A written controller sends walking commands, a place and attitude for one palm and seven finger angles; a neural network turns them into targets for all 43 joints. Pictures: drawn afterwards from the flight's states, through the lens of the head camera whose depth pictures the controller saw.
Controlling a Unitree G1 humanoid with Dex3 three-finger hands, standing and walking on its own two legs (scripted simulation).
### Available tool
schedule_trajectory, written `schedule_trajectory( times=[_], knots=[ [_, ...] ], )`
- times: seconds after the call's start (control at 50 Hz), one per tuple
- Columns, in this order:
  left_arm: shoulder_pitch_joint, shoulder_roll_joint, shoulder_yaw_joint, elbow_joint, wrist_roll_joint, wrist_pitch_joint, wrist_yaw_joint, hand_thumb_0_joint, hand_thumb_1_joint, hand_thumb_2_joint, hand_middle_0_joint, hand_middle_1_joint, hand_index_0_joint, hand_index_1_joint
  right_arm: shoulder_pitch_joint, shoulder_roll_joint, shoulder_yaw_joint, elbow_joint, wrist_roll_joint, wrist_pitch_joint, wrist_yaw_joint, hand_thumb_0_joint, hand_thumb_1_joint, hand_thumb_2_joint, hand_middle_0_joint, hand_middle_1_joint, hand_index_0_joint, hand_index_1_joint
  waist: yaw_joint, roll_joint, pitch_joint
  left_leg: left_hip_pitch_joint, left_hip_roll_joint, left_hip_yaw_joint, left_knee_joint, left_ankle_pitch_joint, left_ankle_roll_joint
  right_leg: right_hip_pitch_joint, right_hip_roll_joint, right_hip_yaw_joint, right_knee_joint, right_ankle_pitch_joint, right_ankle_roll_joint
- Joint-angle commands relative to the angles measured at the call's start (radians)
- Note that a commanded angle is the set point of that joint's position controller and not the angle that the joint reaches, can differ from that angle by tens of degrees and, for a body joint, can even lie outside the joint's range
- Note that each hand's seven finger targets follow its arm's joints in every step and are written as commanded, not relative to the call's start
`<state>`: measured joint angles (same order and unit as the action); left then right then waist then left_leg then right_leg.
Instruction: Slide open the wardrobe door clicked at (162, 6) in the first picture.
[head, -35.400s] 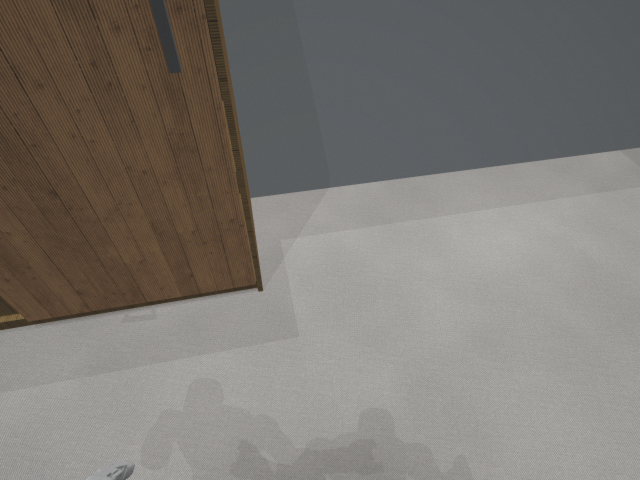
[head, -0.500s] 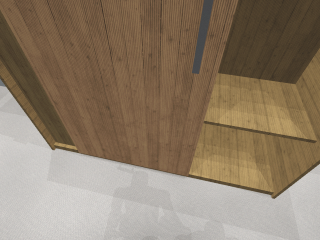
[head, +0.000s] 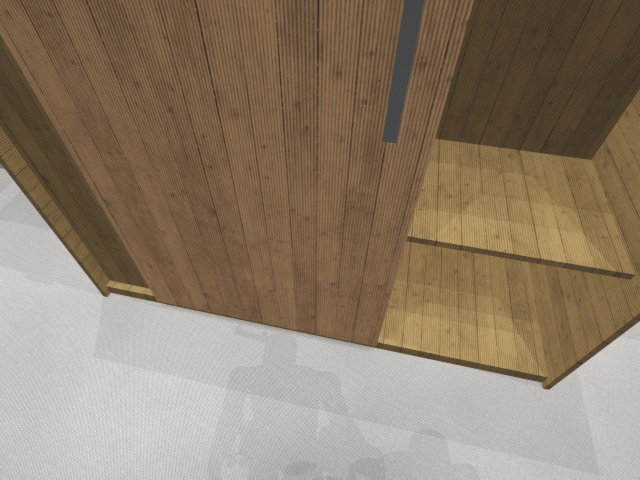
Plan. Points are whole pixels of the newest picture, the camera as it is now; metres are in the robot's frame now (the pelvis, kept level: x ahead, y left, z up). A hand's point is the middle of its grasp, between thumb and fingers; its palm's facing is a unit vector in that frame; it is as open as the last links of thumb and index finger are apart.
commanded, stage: look to check the result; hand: right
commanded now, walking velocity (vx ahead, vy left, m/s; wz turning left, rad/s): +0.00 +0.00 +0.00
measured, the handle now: (408, 33) +0.61 -0.08 +0.26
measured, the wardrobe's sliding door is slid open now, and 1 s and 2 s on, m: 0.54 0.54 0.54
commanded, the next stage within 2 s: stand and wait in 0.32 s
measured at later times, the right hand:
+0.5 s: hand out of the picture +0.04 -0.18 -0.17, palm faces +0.01 +0.98 -0.21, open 7.4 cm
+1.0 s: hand out of the picture +0.05 -0.19 -0.17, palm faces +0.00 +0.97 -0.25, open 7.4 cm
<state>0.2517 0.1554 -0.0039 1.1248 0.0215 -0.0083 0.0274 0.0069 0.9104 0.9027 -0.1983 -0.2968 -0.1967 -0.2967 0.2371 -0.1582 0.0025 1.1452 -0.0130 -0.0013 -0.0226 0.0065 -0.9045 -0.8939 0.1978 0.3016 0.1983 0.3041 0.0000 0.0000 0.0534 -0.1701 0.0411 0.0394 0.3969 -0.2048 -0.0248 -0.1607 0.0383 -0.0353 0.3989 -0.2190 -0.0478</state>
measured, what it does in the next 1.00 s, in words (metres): stands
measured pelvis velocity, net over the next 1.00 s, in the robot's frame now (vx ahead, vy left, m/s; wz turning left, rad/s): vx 0.01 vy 0.01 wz -0.01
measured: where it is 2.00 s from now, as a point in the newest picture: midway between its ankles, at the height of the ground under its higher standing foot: outside the picture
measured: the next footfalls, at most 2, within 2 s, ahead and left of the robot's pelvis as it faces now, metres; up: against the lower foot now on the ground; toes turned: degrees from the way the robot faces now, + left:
none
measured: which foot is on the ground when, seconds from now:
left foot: down 0.00-1.00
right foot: down 0.00-1.00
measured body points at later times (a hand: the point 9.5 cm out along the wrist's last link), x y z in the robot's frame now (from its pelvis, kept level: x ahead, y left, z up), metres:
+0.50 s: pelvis +0.01 +0.01 +0.00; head +0.02 +0.00 +0.45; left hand +0.04 +0.24 -0.16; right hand +0.04 -0.23 -0.16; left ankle +0.01 +0.13 -0.74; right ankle +0.00 -0.09 -0.74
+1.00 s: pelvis +0.01 +0.01 +0.00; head +0.03 +0.01 +0.45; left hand +0.06 +0.27 -0.15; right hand +0.05 -0.25 -0.15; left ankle +0.01 +0.13 -0.74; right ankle +0.00 -0.09 -0.74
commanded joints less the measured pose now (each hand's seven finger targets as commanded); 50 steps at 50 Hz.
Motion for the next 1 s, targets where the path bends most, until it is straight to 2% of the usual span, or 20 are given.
schedule_trajectory(
  times=[0.0,0.1,0.16,0.24,0.4,0.5,0.56,0.6,0.66,0.76,0.8,0.98],
  knots=[
    [0.046,0.117,0.018,-0.029,-0.004,-0.011,0.007,0.000,0.900,0.900,-0.200,-0.300,-0.200,-0.300,0.037,-0.115,-0.022,-0.035,0.002,-0.016,-0.008,0.000,-0.900,-0.900,0.200,0.300,0.200,0.300,0.005,0.000,-0.003,0.020,0.075,-0.066,-0.061,0.061,0.034,-0.038,-0.131,0.120,-0.094,0.130,0.010],
    [0.032,0.124,0.020,-0.025,-0.003,-0.009,0.006,0.000,0.900,0.900,-0.200,-0.300,-0.200,-0.300,0.028,-0.121,-0.021,-0.033,0.002,-0.018,-0.008,0.000,-0.900,-0.900,0.200,0.300,0.200,0.300,0.006,0.010,0.003,0.015,0.076,-0.068,-0.071,0.059,0.036,-0.029,-0.131,0.120,-0.096,0.129,0.012],
    [0.025,0.132,0.019,-0.024,-0.003,-0.010,0.007,0.000,0.900,0.900,-0.200,-0.300,-0.200,-0.300,0.017,-0.126,-0.022,-0.034,0.003,-0.017,-0.006,0.000,-0.900,-0.900,0.200,0.300,0.200,0.300,0.006,-0.009,0.006,0.020,0.074,-0.068,-0.070,0.057,0.036,-0.033,-0.133,0.123,-0.104,0.125,0.013],
    [0.017,0.143,0.020,-0.025,-0.004,-0.014,0.006,0.000,0.900,0.900,-0.200,-0.300,-0.200,-0.300,0.010,-0.139,-0.024,-0.037,0.003,-0.020,-0.006,0.000,-0.900,-0.900,0.200,0.300,0.200,0.300,0.005,-0.005,-0.024,0.039,0.079,-0.066,-0.067,0.093,0.037,-0.011,-0.135,0.123,-0.096,0.173,0.013],
    [-0.005,0.161,0.022,-0.025,-0.004,-0.015,0.006,0.000,0.900,0.900,-0.200,-0.300,-0.200,-0.300,-0.008,-0.156,-0.027,-0.039,0.002,-0.022,-0.006,0.000,-0.900,-0.900,0.200,0.300,0.200,0.300,0.004,-0.001,-0.026,0.050,0.083,-0.065,-0.072,0.125,0.039,0.005,-0.139,0.121,-0.098,0.213,0.015],
    [-0.021,0.176,0.024,-0.028,-0.004,-0.014,0.005,0.000,0.900,0.900,-0.200,-0.300,-0.200,-0.300,-0.024,-0.168,-0.027,-0.041,0.003,-0.023,-0.003,0.000,-0.900,-0.900,0.200,0.300,0.200,0.300,0.004,0.005,-0.009,0.043,0.084,-0.067,-0.086,0.104,0.040,0.003,-0.139,0.125,-0.108,0.188,0.017],
    [-0.030,0.189,0.025,-0.029,-0.004,-0.016,0.005,0.000,0.900,0.900,-0.200,-0.300,-0.200,-0.300,-0.032,-0.182,-0.029,-0.043,0.004,-0.025,-0.002,0.000,-0.900,-0.900,0.200,0.300,0.200,0.300,0.004,-0.011,-0.029,0.055,0.086,-0.070,-0.085,0.125,0.042,0.017,-0.141,0.124,-0.109,0.209,0.017],
    [-0.033,0.192,0.024,-0.029,-0.004,-0.017,0.005,0.000,0.900,0.900,-0.200,-0.300,-0.200,-0.300,-0.039,-0.189,-0.031,-0.043,0.003,-0.027,-0.003,0.000,-0.900,-0.900,0.200,0.300,0.200,0.300,0.006,0.005,-0.041,0.066,0.088,-0.068,-0.083,0.150,0.043,0.023,-0.144,0.122,-0.105,0.229,0.019],
    [-0.045,0.202,0.026,-0.028,-0.004,-0.016,0.004,0.000,0.900,0.900,-0.200,-0.300,-0.200,-0.300,-0.047,-0.196,-0.030,-0.044,0.004,-0.026,-0.001,0.000,-0.900,-0.900,0.200,0.300,0.200,0.300,0.004,-0.002,-0.016,0.056,0.087,-0.069,-0.095,0.122,0.042,0.014,-0.143,0.124,-0.117,0.202,0.020],
    [-0.061,0.216,0.027,-0.029,-0.004,-0.014,0.002,0.000,0.900,0.900,-0.200,-0.300,-0.200,-0.300,-0.061,-0.211,-0.030,-0.045,0.003,-0.026,0.001,0.000,-0.900,-0.900,0.200,0.300,0.200,0.300,0.005,-0.004,-0.011,0.055,0.087,-0.073,-0.108,0.102,0.044,0.012,-0.144,0.128,-0.126,0.179,0.022],
    [-0.067,0.221,0.028,-0.031,-0.004,-0.015,0.001,0.000,0.900,0.900,-0.200,-0.300,-0.200,-0.300,-0.058,-0.217,-0.031,-0.046,0.003,-0.028,0.001,0.000,-0.900,-0.900,0.200,0.300,0.200,0.300,0.004,0.011,-0.030,0.059,0.091,-0.073,-0.108,0.116,0.044,0.026,-0.146,0.126,-0.120,0.190,0.021],
    [-0.087,0.253,0.030,-0.037,-0.007,-0.018,0.001,0.000,0.900,0.900,-0.200,-0.300,-0.200,-0.300,-0.084,-0.250,-0.037,-0.053,0.002,-0.033,0.002,0.000,-0.900,-0.900,0.200,0.300,0.200,0.300,0.004,-0.007,-0.066,0.089,0.095,-0.071,-0.109,0.174,0.049,0.046,-0.153,0.126,-0.118,0.240,0.023]
  ],
)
